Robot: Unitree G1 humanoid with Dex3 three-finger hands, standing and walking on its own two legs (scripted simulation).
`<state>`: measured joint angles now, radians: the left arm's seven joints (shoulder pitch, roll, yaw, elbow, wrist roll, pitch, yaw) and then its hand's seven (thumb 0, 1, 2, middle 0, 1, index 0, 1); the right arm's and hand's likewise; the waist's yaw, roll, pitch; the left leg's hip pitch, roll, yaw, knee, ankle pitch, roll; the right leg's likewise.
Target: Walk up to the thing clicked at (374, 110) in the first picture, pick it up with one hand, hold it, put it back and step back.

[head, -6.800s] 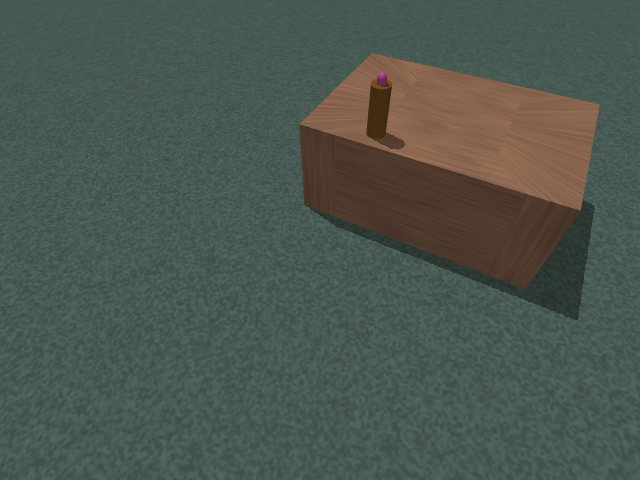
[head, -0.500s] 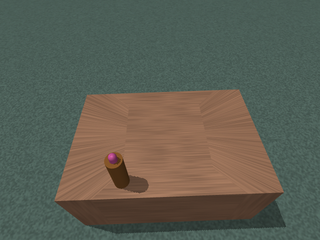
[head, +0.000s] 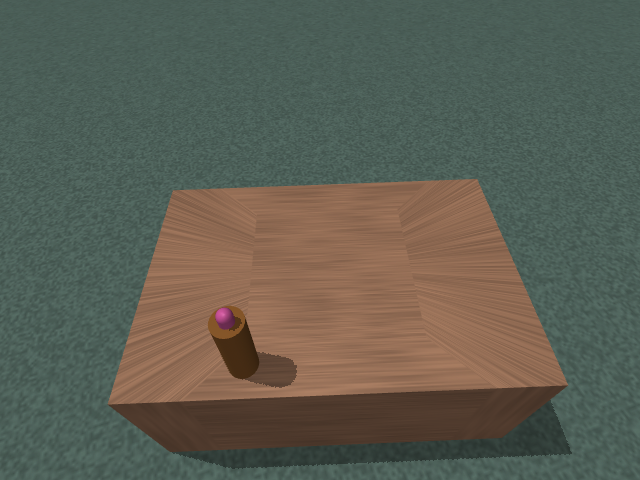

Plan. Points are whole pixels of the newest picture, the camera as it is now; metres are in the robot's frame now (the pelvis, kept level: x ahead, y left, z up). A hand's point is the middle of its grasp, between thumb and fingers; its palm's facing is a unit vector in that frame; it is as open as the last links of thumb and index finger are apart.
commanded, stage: stand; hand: left
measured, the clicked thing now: (234, 340) +0.42 +0.19 -0.25
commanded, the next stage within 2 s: go down in 0.62 s
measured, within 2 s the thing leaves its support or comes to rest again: neither
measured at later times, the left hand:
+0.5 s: hand out of the picture +0.07 +0.26 -0.16, palm faces -0.03 -0.94 -0.34, open 7.4 cm
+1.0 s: hand out of the picture +0.15 +0.26 -0.15, palm faces +0.05 -0.94 -0.33, open 12.0 cm
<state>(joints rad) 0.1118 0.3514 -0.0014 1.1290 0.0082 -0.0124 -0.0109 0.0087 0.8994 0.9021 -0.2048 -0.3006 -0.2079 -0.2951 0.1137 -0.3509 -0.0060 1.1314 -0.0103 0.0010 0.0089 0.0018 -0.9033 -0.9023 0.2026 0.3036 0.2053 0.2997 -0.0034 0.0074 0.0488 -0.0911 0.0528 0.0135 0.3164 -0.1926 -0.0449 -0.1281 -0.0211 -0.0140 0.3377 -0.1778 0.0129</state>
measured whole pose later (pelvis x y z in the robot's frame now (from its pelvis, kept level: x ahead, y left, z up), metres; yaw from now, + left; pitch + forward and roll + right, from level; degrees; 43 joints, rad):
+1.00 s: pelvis -0.02 +0.01 -0.02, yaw +1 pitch +5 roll +0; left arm -0.01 0.31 0.10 0.87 0.00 0.13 -0.02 0.01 0.38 0.40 -0.10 -0.06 -0.08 -0.08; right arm 0.05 -0.30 -0.12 0.83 0.05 -0.11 -0.03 0.00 -0.38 -0.43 0.08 0.10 0.08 0.10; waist -0.01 0.03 0.02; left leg -0.38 0.04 0.00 0.58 -0.28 -0.03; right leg -0.39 -0.04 -0.02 0.55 -0.25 0.03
